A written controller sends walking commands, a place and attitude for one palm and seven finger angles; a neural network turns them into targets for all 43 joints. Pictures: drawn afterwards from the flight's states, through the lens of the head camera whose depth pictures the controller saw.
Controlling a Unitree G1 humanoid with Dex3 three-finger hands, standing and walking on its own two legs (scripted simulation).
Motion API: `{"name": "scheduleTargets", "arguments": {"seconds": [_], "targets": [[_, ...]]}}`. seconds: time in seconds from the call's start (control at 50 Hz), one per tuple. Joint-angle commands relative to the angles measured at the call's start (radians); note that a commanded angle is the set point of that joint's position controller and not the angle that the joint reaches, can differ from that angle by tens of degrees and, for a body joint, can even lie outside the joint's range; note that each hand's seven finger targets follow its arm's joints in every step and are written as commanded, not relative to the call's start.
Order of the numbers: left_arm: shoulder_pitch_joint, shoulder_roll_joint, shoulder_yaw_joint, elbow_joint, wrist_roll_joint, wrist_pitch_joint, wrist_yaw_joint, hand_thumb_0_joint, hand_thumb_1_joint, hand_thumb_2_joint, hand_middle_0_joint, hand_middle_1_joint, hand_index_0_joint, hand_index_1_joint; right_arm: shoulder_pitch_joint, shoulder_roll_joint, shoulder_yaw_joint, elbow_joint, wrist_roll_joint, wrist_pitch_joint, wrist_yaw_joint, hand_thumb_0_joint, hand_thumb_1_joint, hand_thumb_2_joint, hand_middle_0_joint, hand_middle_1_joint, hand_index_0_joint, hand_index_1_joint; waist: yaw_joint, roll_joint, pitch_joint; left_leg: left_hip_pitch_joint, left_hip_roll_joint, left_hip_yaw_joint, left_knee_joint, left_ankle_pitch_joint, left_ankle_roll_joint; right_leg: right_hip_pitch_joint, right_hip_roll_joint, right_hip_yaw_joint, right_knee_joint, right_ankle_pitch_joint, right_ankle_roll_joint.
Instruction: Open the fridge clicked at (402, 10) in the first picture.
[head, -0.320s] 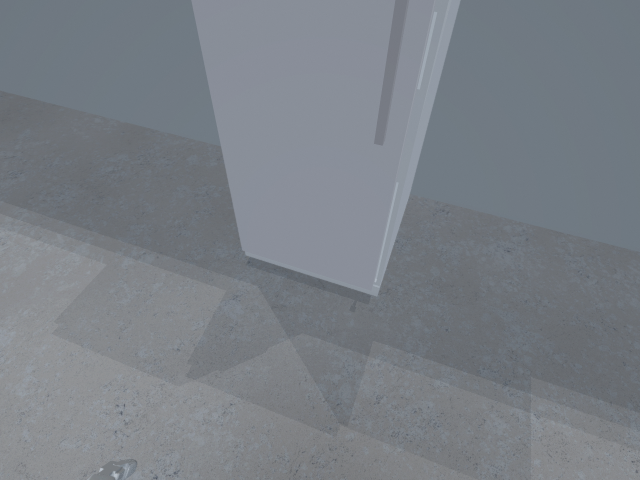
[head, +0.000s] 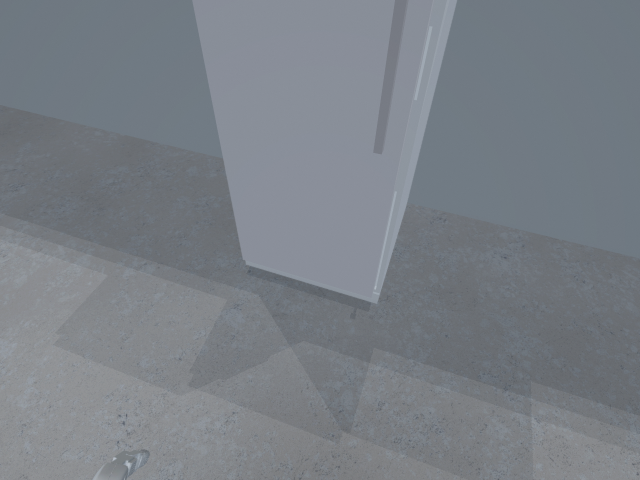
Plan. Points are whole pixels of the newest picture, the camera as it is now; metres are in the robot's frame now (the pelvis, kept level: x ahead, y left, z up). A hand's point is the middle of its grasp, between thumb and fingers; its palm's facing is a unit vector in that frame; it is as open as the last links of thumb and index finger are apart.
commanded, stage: stand and wait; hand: right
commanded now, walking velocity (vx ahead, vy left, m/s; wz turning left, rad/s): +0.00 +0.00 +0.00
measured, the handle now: (391, 79) +0.83 -0.10 +0.12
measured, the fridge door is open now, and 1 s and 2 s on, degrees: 0 0 0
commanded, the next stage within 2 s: look at it before walking up in 0.50 s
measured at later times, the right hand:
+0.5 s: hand out of the picture +0.06 -0.23 -0.15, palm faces -0.04 +0.94 -0.34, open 7.4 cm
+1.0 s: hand out of the picture +0.07 -0.23 -0.15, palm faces -0.04 +0.94 -0.33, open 7.4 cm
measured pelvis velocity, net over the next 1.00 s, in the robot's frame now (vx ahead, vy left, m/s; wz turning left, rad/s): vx -0.01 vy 0.01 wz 0.01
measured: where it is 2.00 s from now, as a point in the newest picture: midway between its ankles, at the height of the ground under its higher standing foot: outside the picture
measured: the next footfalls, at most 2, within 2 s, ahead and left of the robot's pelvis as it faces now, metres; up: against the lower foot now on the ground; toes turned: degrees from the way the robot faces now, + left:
none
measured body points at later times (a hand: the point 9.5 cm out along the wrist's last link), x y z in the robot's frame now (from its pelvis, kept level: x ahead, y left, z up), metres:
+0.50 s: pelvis -0.01 +0.01 +0.00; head -0.01 +0.02 +0.45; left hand +0.06 +0.31 -0.13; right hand +0.06 -0.28 -0.13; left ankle -0.01 +0.14 -0.74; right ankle -0.01 -0.11 -0.74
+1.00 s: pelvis -0.01 +0.01 +0.01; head +0.00 +0.02 +0.46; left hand +0.07 +0.31 -0.13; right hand +0.07 -0.28 -0.13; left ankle -0.01 +0.14 -0.74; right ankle -0.01 -0.11 -0.74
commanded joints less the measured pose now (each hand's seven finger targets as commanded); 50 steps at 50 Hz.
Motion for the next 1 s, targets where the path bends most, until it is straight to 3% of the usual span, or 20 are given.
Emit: {"name": "scheduleTargets", "arguments": {"seconds": [0.0,0.62,0.8,0.98], "targets": [[-0.046,0.205,0.053,-0.058,-0.007,-0.025,0.010,0.000,0.900,0.900,-0.200,-0.300,-0.200,-0.300,-0.049,-0.216,-0.053,-0.064,0.005,-0.027,-0.013,0.000,-0.900,-0.900,0.200,0.300,0.200,0.300,0.006,-0.001,-0.059,0.013,0.081,-0.068,-0.074,0.201,0.054,0.006,-0.129,0.094,-0.082,0.212,-0.021],[-0.007,0.211,0.042,0.038,-0.010,-0.023,0.007,0.000,0.900,0.900,-0.200,-0.300,-0.200,-0.300,-0.051,-0.221,-0.051,0.012,0.006,-0.034,-0.010,0.000,-0.900,-0.900,0.200,0.300,0.200,0.300,0.007,0.012,-0.026,0.000,0.084,-0.101,-0.153,0.088,0.056,-0.003,-0.135,0.104,-0.134,0.119,-0.005],[-0.012,0.212,0.042,0.042,-0.012,-0.027,0.010,0.000,0.900,0.900,-0.200,-0.300,-0.200,-0.300,-0.045,-0.220,-0.052,0.014,0.007,-0.038,-0.013,0.000,-0.900,-0.900,0.200,0.300,0.200,0.300,0.005,0.008,-0.070,0.041,0.088,-0.090,-0.133,0.217,0.056,0.030,-0.144,0.100,-0.123,0.211,-0.006],[-0.023,0.212,0.042,0.042,-0.013,-0.025,0.011,0.000,0.900,0.900,-0.200,-0.300,-0.200,-0.300,-0.040,-0.222,-0.052,0.019,0.006,-0.038,-0.013,0.000,-0.900,-0.900,0.200,0.300,0.200,0.300,0.004,-0.001,-0.041,0.032,0.090,-0.088,-0.146,0.221,0.055,0.031,-0.144,0.096,-0.131,0.207,-0.004]]}}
